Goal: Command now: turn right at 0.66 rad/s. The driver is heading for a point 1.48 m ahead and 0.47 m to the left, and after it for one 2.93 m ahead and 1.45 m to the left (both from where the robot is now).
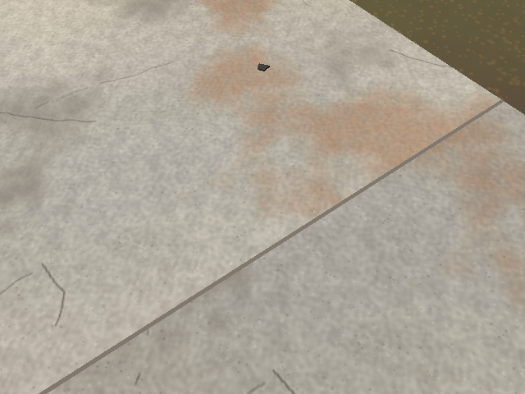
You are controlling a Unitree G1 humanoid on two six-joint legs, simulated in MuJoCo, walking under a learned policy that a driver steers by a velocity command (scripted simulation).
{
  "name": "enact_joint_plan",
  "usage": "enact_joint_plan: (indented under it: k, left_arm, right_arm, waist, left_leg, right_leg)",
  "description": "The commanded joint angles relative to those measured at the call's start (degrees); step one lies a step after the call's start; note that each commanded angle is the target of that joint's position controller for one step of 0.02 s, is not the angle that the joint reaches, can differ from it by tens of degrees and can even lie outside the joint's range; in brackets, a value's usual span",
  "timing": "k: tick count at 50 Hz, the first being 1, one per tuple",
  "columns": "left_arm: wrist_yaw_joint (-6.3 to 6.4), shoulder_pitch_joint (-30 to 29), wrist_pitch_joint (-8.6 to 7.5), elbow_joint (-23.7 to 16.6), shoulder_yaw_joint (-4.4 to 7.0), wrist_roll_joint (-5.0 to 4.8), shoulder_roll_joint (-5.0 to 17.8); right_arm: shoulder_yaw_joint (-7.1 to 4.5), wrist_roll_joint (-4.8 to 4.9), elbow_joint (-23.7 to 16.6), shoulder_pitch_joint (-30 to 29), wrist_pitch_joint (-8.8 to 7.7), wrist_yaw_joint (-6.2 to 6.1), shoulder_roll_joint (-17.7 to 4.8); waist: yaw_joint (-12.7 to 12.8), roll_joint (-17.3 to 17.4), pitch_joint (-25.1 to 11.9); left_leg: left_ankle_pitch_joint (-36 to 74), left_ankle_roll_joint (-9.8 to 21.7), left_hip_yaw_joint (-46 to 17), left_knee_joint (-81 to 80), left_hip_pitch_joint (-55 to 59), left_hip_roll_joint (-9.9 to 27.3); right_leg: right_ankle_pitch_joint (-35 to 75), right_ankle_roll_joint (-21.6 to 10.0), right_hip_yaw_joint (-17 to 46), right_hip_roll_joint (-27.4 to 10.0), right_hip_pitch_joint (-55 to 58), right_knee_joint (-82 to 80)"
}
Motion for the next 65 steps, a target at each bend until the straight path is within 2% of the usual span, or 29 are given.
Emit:
enact_joint_plan:
  k: [1,4,7,9,12,17,22,23,24,25,26,27,28,30,40,44,47,49,50,51,52,54,56,57,60,61,62,63,65]
  left_arm:
    - [1.33,-1.5,-1.67,-4.0,2.28,-1.26,8.0]
    - [1.95,-4.2,-1.94,-3.4,-0.09,0.18,3.9]
    - [1.9,-4.3,-2.75,-0.6,-1.61,1.37,0.4]
    - [1.88,-4.1,-2.63,0.5,-0.63,1.94,3.8]
    - [2.06,-2.9,-1.62,1.7,0.88,1.15,7.5]
    - [2.57,-4.6,-1.08,2.1,1.3,0.41,6.0]
    - [2.72,-6.7,-0.57,2.4,2.33,-1.25,6.7]
    - [2.59,-5.1,-0.73,3.3,2.37,-1.62,5.9]
    - [2.34,-4.3,-1.18,2.9,2.11,-0.37,3.8]
    - [2.07,-10.0,-1.93,-1.5,0.74,2.02,0.5]
    - [1.86,-13.2,-2.61,-1.3,1.17,1.55,2.7]
    - [1.71,-13.0,-2.86,-0.9,1.5,0.18,3.8]
    - [2.05,-11.5,-2.92,0.2,1.72,0.08,4.1]
    - [2.55,-10.2,-2.68,1.0,2.04,0.58,4.6]
    - [2.22,-11.2,-3.49,2.4,1.65,-0.43,3.5]
    - [1.61,-11.8,-4.65,2.4,1.94,-0.62,4.3]
    - [0.52,-7.7,-5.16,4.1,1.86,-0.39,5.4]
    - [-0.37,-6.2,-5.66,4.5,1.1,-0.03,3.5]
    - [-0.52,-7.3,-5.72,3.8,0.34,1.09,2.8]
    - [-0.39,-9.9,-5.51,2.8,-0.05,1.84,4.7]
    - [-0.42,-11.0,-5.36,3.7,-1.01,1.97,2.5]
    - [-0.64,-9.1,-4.7,4.0,-0.45,0.01,4.0]
    - [0.29,-3.5,-3.51,4.6,0.9,-1.97,8.8]
    - [0.86,-2.0,-3.11,4.6,1.15,-2.0,10.1]
    - [1.95,-6.7,-2.92,1.1,0.93,-2.65,7.6]
    - [2.04,-10.6,-3.43,-1.7,0.15,-3.1,4.5]
    - [1.64,-11.7,-4.27,-3.5,-0.76,-4.03,1.6]
    - [1.15,-10.3,-5.0,-3.5,-0.36,-3.47,3.8]
    - [0.27,-6.2,-5.24,-2.7,-0.67,-3.49,3.1]
  right_arm:
    - [-0.99,-0.06,-4.4,-2.5,-0.76,-1.29,-5.2]
    - [-0.31,0.14,-1.3,2.8,-0.09,-0.57,-3.5]
    - [1.7,0.83,-0.3,3.0,0.24,0.43,0.4]
    - [1.43,1.23,-1.8,0.8,0.55,0.88,-1.9]
    - [0.37,1.92,-4.1,-0.2,0.97,1.02,-5.5]
    - [0.64,1.99,-5.3,2.2,1.5,1.65,-2.5]
    - [0.14,2.48,-6.1,5.9,1.79,3.05,-1.8]
    - [-0.57,2.19,-5.7,8.3,1.77,2.61,-2.9]
    - [-2.66,1.91,-5.9,11.4,1.59,1.57,-9.2]
    - [-3.96,0.34,-7.3,12.4,0.84,1.2,-16.6]
    - [-3.06,-0.96,-7.9,13.4,-0.24,1.72,-13.0]
    - [-2.51,-0.53,-7.8,10.7,-1.01,1.63,-11.7]
    - [-2.35,0.99,-8.1,7.2,-0.97,1.1,-10.5]
    - [-1.44,2.5,-9.3,3.5,0.08,-0.01,-8.7]
    - [-2.01,1.77,-11.3,3.1,1.87,-1.44,-10.5]
    - [-2.04,1.68,-12.3,2.1,2.34,-1.19,-10.6]
    - [-0.63,1.16,-12.6,0.4,2.35,-0.9,-8.2]
    - [1.16,1.02,-11.7,0.1,2.06,-0.58,-4.7]
    - [2.55,-0.31,-10.2,3.3,1.47,-0.29,-0.9]
    - [2.89,-2.18,-8.7,9.7,0.97,-0.13,0.0]
    - [1.99,-2.21,-8.7,10.0,0.79,-0.22,-2.6]
    - [1.04,-1.62,-8.5,3.8,0.29,-0.52,-5.5]
    - [0.97,-0.74,-8.9,2.7,0.03,-0.09,-4.4]
    - [1.1,-0.02,-8.7,3.1,-0.64,0.23,-3.2]
    - [0.31,0.3,-5.6,10.1,-4.0,0.5,-3.8]
    - [-0.57,-0.32,-3.4,16.3,-4.9,0.25,-6.7]
    - [-1.61,0.26,-2.4,16.6,-5.34,0.33,-9.3]
    - [-0.99,0.06,-3.2,13.9,-5.72,0.05,-6.8]
    - [-0.18,0.36,-3.7,12.6,-6.05,-0.3,-3.9]
  waist:
    - [0.9,-7.5,-10.1]
    - [-0.8,-7.6,-12.6]
    - [0.1,-7.9,-11.0]
    - [1.8,-9.9,-7.8]
    - [3.5,-9.2,-3.4]
    - [2.5,-7.3,-4.7]
    - [-0.3,-8.1,-8.1]
    - [-1.5,-6.2,-8.8]
    - [-1.6,4.8,-9.9]
    - [-1.3,19.5,-10.9]
    - [-5.1,9.9,-15.7]
    - [-2.9,5.5,-12.8]
    - [-0.8,1.6,-10.5]
    - [1.1,2.9,-9.2]
    - [0.3,7.0,-7.8]
    - [-0.4,8.8,-8.4]
    - [-0.6,9.7,-11.5]
    - [1.0,7.4,-10.8]
    - [0.0,2.7,-11.3]
    - [-5.0,-8.3,-10.4]
    - [-6.6,-13.3,-6.6]
    - [-2.5,-11.2,-4.8]
    - [-0.7,-9.8,-6.2]
    - [-1.1,-10.7,-4.4]
    - [-5.6,-10.7,-2.3]
    - [-8.4,-4.1,-2.2]
    - [-7.7,8.7,-0.3]
    - [-5.7,7.1,1.9]
    - [-3.9,5.3,1.5]
  left_leg:
    - [4.9,0.4,-5.9,8.4,-16.0,-0.9]
    - [11.6,-0.9,-3.6,7.2,-5.5,-1.5]
    - [15.0,-0.9,-4.0,-8.2,2.3,0.3]
    - [13.0,-0.6,-3.1,-12.1,4.1,-0.3]
    - [6.3,0.2,-2.5,-10.6,-1.4,-0.6]
    - [1.9,0.7,-1.1,-10.4,-2.5,0.1]
    - [11.4,4.0,3.8,-26.4,8.0,-3.5]
    - [19.6,6.0,2.5,-32.8,14.3,-4.7]
    - [39.4,10.7,-11.3,-37.1,25.6,2.6]
    - [62.1,22.8,-34.2,-36.7,34.4,15.8]
    - [58.4,26.4,-33.9,-38.0,35.5,17.2]
    - [53.9,23.6,-29.0,-38.1,33.8,13.9]
    - [49.5,20.2,-25.3,-37.8,31.9,10.4]
    - [48.3,17.4,-22.6,-38.3,27.5,7.1]
    - [35.0,14.6,-30.1,-36.7,22.6,1.7]
    - [38.8,14.2,-35.0,-34.0,22.7,1.0]
    - [46.1,13.7,-32.9,-30.3,24.1,1.8]
    - [39.4,11.8,-31.0,-30.1,19.5,-0.3]
    - [28.2,8.9,-28.1,-29.0,17.5,-3.5]
    - [5.4,5.7,-21.5,-24.1,16.0,-9.3]
    - [0.9,2.1,-17.2,-25.5,15.9,-9.0]
    - [8.1,1.3,-14.4,-30.3,17.1,-8.2]
    - [2.6,2.0,-8.7,-29.5,16.8,-10.5]
    - [1.4,2.6,-6.8,-29.6,16.4,-10.5]
    - [4.7,7.0,-9.6,-38.0,33.0,-5.4]
    - [-2.5,10.4,-17.3,-43.5,42.6,1.5]
    - [-8.3,14.3,-31.4,-49.1,44.5,12.3]
    - [-7.9,16.1,-33.9,-49.5,41.5,16.6]
    - [-4.2,15.6,-29.1,-49.8,40.8,16.2]
  right_leg:
    - [28.8,-10.5,17.5,-15.3,18.0,-13.7]
    - [34.4,-9.6,9.7,-12.2,13.0,-13.7]
    - [27.8,-8.4,4.8,-10.9,11.2,-14.9]
    - [22.1,-10.0,5.7,-12.9,9.6,-16.5]
    - [18.2,-12.4,9.8,-17.5,12.1,-17.3]
    - [30.7,-12.5,7.9,-20.0,17.7,-14.4]
    - [33.3,-7.0,-0.3,-18.2,17.9,-6.9]
    - [28.2,-3.4,-3.7,-15.9,14.3,-1.4]
    - [13.7,2.2,-8.8,-9.9,1.8,12.9]
    - [-20.5,7.2,-6.3,1.1,-18.5,28.2]
    - [-23.5,6.7,3.8,1.1,-21.3,36.0]
    - [-18.4,5.7,5.5,0.1,-22.3,37.0]
    - [-13.0,5.6,5.5,-0.7,-23.1,34.7]
    - [-6.6,6.3,5.6,-0.8,-19.9,31.5]
    - [0.7,8.3,8.1,4.7,-13.3,11.3]
    - [-0.2,7.4,9.3,5.4,-9.2,5.0]
    - [1.4,5.8,6.8,2.5,-2.3,0.1]
    - [14.2,3.7,5.6,0.8,8.9,-11.6]
    - [23.9,2.0,11.6,-3.7,15.0,-15.8]
    - [35.6,-2.4,20.4,-10.4,15.9,-15.2]
    - [31.1,-10.6,27.0,-14.3,9.3,-16.5]
    - [18.2,-8.5,25.9,-9.1,8.2,-17.1]
    - [-15.1,-6.8,27.1,-5.9,8.1,-19.9]
    - [-26.2,-6.8,29.1,-5.9,5.7,-21.8]
    - [-22.6,-3.2,25.1,-0.9,-11.2,-18.0]
    - [-15.6,1.1,16.3,3.8,-23.0,-7.6]
    - [-9.8,1.8,9.0,4.7,-31.7,7.6]
    - [-8.7,1.2,9.0,-0.9,-35.2,17.5]
    - [-5.2,1.2,7.6,-4.3,-38.1,26.2]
